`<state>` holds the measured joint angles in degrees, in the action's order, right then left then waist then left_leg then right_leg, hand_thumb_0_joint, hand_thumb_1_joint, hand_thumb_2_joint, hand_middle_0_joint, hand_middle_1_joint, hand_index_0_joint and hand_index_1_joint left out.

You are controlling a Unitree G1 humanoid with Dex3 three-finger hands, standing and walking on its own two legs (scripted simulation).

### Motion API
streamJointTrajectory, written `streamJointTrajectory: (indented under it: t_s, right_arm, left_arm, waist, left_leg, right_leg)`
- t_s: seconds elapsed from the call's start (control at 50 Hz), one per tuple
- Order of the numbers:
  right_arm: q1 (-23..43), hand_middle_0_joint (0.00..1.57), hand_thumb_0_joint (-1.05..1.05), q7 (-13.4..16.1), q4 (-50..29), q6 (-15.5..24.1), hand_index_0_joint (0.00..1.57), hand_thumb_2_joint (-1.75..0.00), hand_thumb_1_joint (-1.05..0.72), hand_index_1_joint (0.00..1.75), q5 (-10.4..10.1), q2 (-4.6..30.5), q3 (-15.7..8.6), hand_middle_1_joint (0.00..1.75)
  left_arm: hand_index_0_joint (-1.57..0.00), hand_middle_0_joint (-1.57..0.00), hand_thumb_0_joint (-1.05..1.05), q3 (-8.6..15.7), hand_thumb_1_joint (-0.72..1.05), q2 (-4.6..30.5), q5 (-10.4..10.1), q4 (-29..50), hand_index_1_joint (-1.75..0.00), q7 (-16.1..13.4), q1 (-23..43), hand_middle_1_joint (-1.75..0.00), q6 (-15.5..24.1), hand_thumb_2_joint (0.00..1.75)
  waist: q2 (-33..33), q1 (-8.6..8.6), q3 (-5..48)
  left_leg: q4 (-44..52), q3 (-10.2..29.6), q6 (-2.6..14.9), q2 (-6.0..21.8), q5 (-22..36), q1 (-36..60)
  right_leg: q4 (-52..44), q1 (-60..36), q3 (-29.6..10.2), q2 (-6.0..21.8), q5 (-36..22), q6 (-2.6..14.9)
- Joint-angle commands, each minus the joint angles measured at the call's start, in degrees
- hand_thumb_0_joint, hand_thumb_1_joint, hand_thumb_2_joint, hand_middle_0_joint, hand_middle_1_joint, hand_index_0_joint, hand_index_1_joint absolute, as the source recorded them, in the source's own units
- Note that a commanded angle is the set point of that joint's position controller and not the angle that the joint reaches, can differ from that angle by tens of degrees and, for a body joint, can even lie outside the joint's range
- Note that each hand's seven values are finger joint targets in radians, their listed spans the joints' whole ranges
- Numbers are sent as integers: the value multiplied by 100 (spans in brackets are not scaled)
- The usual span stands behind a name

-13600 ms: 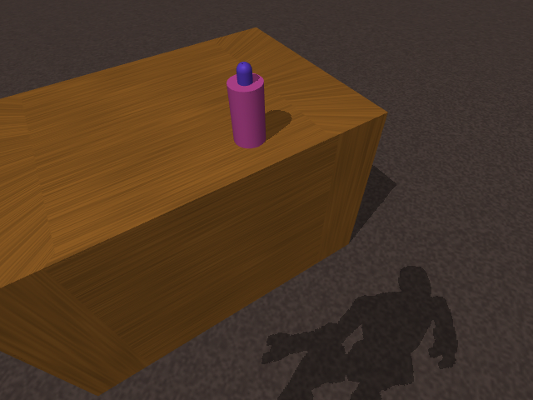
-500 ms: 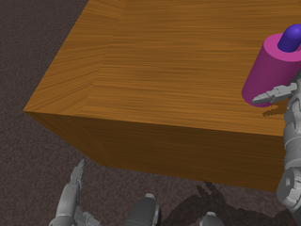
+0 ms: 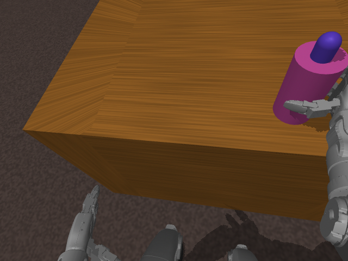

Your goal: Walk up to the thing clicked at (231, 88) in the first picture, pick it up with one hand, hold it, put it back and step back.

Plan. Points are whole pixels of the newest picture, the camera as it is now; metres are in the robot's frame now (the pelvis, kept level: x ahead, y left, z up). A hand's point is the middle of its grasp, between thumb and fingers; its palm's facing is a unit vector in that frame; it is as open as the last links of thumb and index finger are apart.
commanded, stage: settle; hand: right
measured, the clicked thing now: (308, 79) +0.49 -0.18 +0.10
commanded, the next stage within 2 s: lift in 1.02 s
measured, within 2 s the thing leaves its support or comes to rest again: leaves its support in 0.42 s
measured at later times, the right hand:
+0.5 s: hand (317, 89) +0.47 -0.20 +0.10, palm faces +0.16 +0.99 -0.03, open 11.8 cm
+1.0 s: hand (319, 77) +0.47 -0.19 +0.13, palm faces +0.14 +0.99 -0.02, open 11.9 cm
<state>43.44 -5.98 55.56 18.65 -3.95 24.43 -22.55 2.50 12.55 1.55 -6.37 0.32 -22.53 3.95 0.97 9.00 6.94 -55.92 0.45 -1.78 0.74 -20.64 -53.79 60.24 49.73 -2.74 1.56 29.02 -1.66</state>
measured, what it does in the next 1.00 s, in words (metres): stands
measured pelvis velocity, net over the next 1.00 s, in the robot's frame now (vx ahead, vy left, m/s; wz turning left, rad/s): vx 0.01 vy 0.00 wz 0.01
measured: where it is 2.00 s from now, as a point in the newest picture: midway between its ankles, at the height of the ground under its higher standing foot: outside the picture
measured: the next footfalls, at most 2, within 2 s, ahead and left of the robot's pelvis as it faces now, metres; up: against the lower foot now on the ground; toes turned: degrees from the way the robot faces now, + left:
none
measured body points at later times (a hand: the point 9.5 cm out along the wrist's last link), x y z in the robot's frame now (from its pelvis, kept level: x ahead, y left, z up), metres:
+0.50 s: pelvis +0.01 +0.00 +0.02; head +0.09 -0.01 +0.46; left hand +0.15 +0.27 -0.02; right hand +0.46 -0.25 +0.10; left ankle +0.06 +0.14 -0.67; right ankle +0.00 -0.13 -0.67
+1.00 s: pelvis +0.01 +0.00 +0.03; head +0.07 -0.01 +0.48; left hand +0.16 +0.27 -0.01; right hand +0.46 -0.24 +0.14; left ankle +0.06 +0.14 -0.67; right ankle +0.00 -0.13 -0.67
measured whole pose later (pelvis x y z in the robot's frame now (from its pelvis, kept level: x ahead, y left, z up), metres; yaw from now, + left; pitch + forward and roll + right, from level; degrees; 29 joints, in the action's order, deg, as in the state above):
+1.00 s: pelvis +0.01 +0.00 +0.03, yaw +0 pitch +12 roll +0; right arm 40.8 -4.4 52.5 12.1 -4.9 21.2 -20.4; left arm 2.1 13.5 0.1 -15.4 -2.7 -19.3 4.7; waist 0.2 6.6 5.1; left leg -45.9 1.3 -1.7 0.9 -17.5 -40.6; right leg 48.6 35.7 -1.5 1.6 25.1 -1.5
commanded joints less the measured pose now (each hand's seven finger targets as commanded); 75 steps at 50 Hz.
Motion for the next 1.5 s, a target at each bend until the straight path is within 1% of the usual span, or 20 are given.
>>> streamJointTrajectory:
  t_s: [0.0, 0.44, 0.48, 0.54, 0.6, 0.66, 0.7, 0.78, 0.82, 0.9, 0.94, 1.0, 1.06, 1.12, 1.18, 1.24, 1.28, 1.34, 1.4, 1.48]
  right_arm:
    - [2123, 117, 0, 37, -1414, 220, 118, -82, -7, 104, -91, 1311, -328, 104]
    - [2231, 118, 0, 228, -1456, 121, 124, -120, 3, 133, -276, 494, 198, 133]
    - [3208, 121, 0, 245, -2626, 260, 126, -119, 2, 133, -226, 1408, -111, 133]
    - [1827, 119, 0, 80, -665, -7, 125, -122, 6, 135, -252, 514, 221, 135]
    - [3483, 118, 0, 146, -2663, 211, 124, -123, 5, 136, -169, 1721, -224, 136]
    - [1985, 117, 0, 65, -947, -56, 123, -127, 5, 138, -284, 573, 187, 138]
    - [3631, 117, 0, 180, -2970, 226, 123, -124, 0, 135, -300, 1762, -312, 135]
    - [2246, 116, 0, 142, -1289, -86, 122, -126, 5, 137, -349, 554, 200, 137]
    - [4058, 116, 0, 274, -3418, 197, 122, -125, 1, 136, -310, 1662, -180, 136]
    - [1484, 115, 0, 114, -325, -260, 121, -128, 3, 138, -342, 163, 334, 138]
    - [3615, 116, 0, 204, -2975, 65, 123, -130, 1, 140, -216, 1922, -362, 140]
    - [1792, 118, 0, 70, -695, -303, 125, -133, 2, 143, -289, 383, 357, 143]
    - [4022, 118, 0, 239, -3417, 99, 124, -131, -3, 141, -268, 2197, -481, 141]
    - [2040, 117, 0, 126, -958, -261, 123, -129, 7, 140, -357, 248, 429, 140]
    - [4079, 118, 0, 268, -3696, 68, 124, -128, 3, 140, -261, 1907, -196, 140]
    - [1678, 118, 0, 130, -1091, -412, 124, -129, 9, 141, -387, 126, 488, 141]
    - [3924, 118, 0, 252, -3980, -64, 123, -126, 3, 138, -355, 1540, -27, 138]
    - [1771, 119, 0, 210, -1955, -560, 126, -131, 7, 142, -474, 324, 451, 142]
    - [3582, 120, 0, 369, -4385, -303, 126, -128, 3, 141, -448, 1315, 94, 141]
    - [1758, 116, 0, 390, -3286, -706, 122, -125, 9, 137, -567, 343, 435, 137]
  left_arm:
    - [-4, -4, 0, 831, -55, 1244, -42, 1051, -5, -121, 3, -5, 234, 5]
    - [-4, -5, 0, 628, -57, 1143, -96, 859, -6, -267, 777, -5, 368, 7]
    - [-4, -5, 0, 507, -58, 1055, -124, 857, -5, -335, 559, -4, 362, 8]
    - [-4, -5, 0, 128, -56, 536, -131, -265, -5, -251, -3, -5, 276, 7]
    - [-5, -5, 0, 376, -55, 914, -91, 439, -5, -331, 522, -5, 386, 6]
    - [-5, -5, 0, 209, -54, 610, -90, -410, -5, -241, -230, -5, 325, 5]
    - [-5, -5, 0, 809, -55, 1259, -113, 326, -5, -356, 419, -5, 436, 6]
    - [-4, -5, 0, 362, -55, 805, -121, -102, -5, -296, 396, -5, 432, 6]
    - [-4, -5, 0, 512, -56, 960, -154, 683, -5, -398, 951, -5, 535, 6]
    - [-4, -4, 0, 1, -55, 516, -159, -47, -5, -304, 478, -5, 449, 6]
    - [-4, -4, 0, 540, -56, 1085, -141, 689, -5, -427, 990, -4, 519, 6]
    - [-4, -4, 0, 167, -55, 524, -133, -876, -5, -319, -247, -5, 361, 6]
    - [-3, -4, 0, 748, -57, 1313, -115, 280, -5, -458, 669, -4, 531, 7]
    - [-5, -5, 0, 112, -55, 454, -154, -636, -6, -306, 114, -6, 428, 6]
    - [-4, -5, 0, 504, -56, 960, -126, -73, -5, -438, 483, -5, 528, 6]
    - [-5, -5, 0, 123, -54, 489, -169, -660, -5, -305, 164, -6, 453, 5]
    - [-5, -5, 0, 635, -55, 1106, -156, 232, -5, -436, 984, -5, 588, 5]
    - [-5, -5, 0, 434, -55, 766, -178, -1198, -5, -378, 33, -5, 392, 6]
    - [-4, -4, 0, 324, -55, 760, -202, -61, -5, -448, 1121, -5, 554, 6]
    - [-4, -4, 0, 241, -55, 745, -235, -195, -5, -452, 1204, -5, 477, 5]
  waist:
    - [-940, -108, 3132]
    - [-146, -79, 2643]
    - [-489, -200, 3423]
    - [-252, -194, 1753]
    - [-1056, -325, 3191]
    - [-534, -144, 1691]
    - [-894, -180, 3039]
    - [-183, -174, 1765]
    - [-657, -308, 3242]
    - [209, -240, 1553]
    - [-833, -383, 3652]
    - [-353, -231, 1366]
    - [-1024, -363, 3720]
    - [-174, -141, 1380]
    - [-1205, -410, 3356]
    - [-257, -230, 1524]
    - [-1060, -409, 3601]
    - [-398, -425, 1458]
    - [-866, -655, 3211]
    - [-100, -662, 2209]
  left_leg:
    - [491, -254, 252, -197, 1651, 2000]
    - [959, -226, 226, -188, 1663, 2602]
    - [948, -138, 216, -142, 2039, 3066]
    - [1150, -181, 216, -154, 1653, 2550]
    - [1121, -71, 206, -111, 1866, 2896]
    - [1246, -210, 208, -193, 1571, 2384]
    - [1196, -104, 205, -121, 1946, 2863]
    - [1365, -180, 182, -166, 1577, 2608]
    - [1327, -75, 179, -107, 1776, 3198]
    - [1532, -186, 151, -146, 1466, 2838]
    - [1335, -23, 158, -45, 2210, 3630]
    - [1532, -156, 189, -144, 1775, 2828]
    - [1332, -80, 184, -91, 2555, 3632]
    - [1574, -195, 182, -184, 1787, 2754]
    - [1437, -57, 220, -103, 2325, 3444]
    - [1665, -207, 189, -186, 1835, 2872]
    - [1523, -96, 218, -102, 2374, 3588]
    - [1756, -224, 221, -166, 1829, 3186]
    - [1671, -142, 219, -101, 2279, 3853]
    - [1868, -235, 176, -104, 2038, 3924]
  right_leg:
    - [-901, -1677, 115, -95, -2673, 50]
    - [-1298, -1868, 122, -146, -2282, 168]
    - [-1255, -2191, 199, -163, -2519, 167]
    - [-1434, -1586, 217, -217, -2136, 189]
    - [-1472, -2434, 290, -179, -2357, 145]
    - [-1621, -2053, 218, -185, -2264, 137]
    - [-1537, -2545, 256, -166, -2490, 142]
    - [-1675, -1995, 211, -178, -2039, 203]
    - [-1675, -2547, 263, -153, -2116, 198]
    - [-1831, -1794, 224, -188, -1798, 235]
    - [-1718, -2639, 332, -187, -2494, 161]
    - [-1867, -2057, 272, -223, -2231, 169]
    - [-1731, -3085, 297, -152, -3076, 112]
    - [-1933, -2240, 204, -155, -2437, 156]
    - [-1840, -3113, 307, -156, -2925, 117]
    - [-2049, -2516, 226, -142, -2565, 125]
    - [-1950, -3345, 285, -123, -3069, 88]
    - [-2213, -2586, 228, -166, -2504, 112]
    - [-2165, -3273, 297, -134, -2912, 101]
    - [-2399, -2958, 252, -136, -2569, 137]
